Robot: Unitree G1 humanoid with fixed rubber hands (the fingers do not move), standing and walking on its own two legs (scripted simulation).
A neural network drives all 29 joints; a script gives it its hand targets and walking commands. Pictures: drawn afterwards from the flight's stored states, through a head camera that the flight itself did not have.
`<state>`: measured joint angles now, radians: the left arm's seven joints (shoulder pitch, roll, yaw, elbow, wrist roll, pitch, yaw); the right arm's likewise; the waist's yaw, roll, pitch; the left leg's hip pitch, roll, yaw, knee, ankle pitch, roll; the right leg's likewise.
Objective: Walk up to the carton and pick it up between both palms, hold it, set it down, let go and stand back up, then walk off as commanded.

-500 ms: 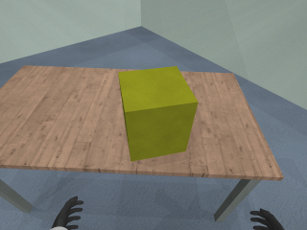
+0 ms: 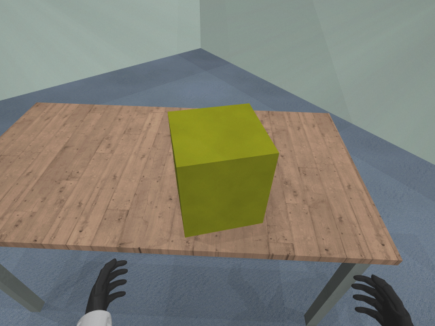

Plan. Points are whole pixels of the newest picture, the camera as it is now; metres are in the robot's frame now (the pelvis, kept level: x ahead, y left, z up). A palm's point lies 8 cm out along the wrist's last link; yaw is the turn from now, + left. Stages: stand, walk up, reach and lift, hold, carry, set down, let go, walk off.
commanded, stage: reach and lift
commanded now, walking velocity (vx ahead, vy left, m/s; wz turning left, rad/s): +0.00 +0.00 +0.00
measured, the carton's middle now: (217, 169) +0.50 +0.03 +0.00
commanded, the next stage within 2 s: none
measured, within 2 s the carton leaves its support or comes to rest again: neither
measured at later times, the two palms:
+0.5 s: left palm (111, 293) +0.20 +0.22 -0.02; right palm (390, 303) +0.19 -0.27 -0.01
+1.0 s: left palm (125, 247) +0.27 +0.20 +0.02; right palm (373, 257) +0.26 -0.26 +0.02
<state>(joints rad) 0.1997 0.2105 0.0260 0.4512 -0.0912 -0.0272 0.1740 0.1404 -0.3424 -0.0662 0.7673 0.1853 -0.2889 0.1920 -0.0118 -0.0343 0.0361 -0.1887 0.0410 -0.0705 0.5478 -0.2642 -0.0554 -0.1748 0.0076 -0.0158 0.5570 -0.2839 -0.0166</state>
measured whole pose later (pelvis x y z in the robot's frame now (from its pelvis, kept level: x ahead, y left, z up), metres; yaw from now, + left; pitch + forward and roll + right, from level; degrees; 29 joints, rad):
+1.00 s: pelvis +0.02 +0.00 +0.00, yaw +0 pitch -2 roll +0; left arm 0.07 0.14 -0.01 0.23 -0.12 0.06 0.26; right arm 0.01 -0.34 -0.02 0.55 0.36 -0.21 0.21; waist -0.01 -0.03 0.01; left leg -0.20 0.04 -0.07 0.51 -0.26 -0.06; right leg -0.19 0.01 -0.02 0.52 -0.29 -0.02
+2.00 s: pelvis +0.02 +0.00 +0.01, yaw +0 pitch +0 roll +0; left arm -0.45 0.14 0.10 0.18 -0.10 0.56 0.23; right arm -0.57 -0.38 -0.02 0.58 0.38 0.22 0.11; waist 0.01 -0.02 0.01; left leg -0.24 0.04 -0.07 0.45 -0.22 -0.06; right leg -0.22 0.01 -0.02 0.46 -0.24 -0.02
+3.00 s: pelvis +0.02 +0.00 +0.01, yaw +0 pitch +11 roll +0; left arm -0.95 0.16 0.12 0.75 -0.13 0.42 0.24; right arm -1.08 -0.42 0.06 1.08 0.40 0.20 0.10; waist 0.08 -0.01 -0.08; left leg -0.44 0.05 -0.07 0.45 -0.20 -0.07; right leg -0.42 0.02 -0.02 0.46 -0.22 -0.02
